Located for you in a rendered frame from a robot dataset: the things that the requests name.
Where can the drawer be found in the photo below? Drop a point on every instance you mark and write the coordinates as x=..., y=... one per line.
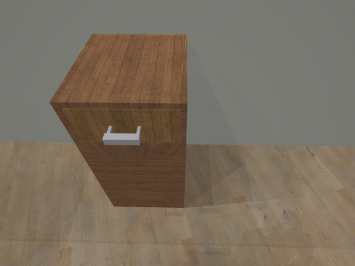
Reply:
x=157, y=125

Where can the handle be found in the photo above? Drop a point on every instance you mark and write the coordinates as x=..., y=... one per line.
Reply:
x=121, y=139

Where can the cabinet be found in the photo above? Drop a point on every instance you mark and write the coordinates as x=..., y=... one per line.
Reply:
x=131, y=71

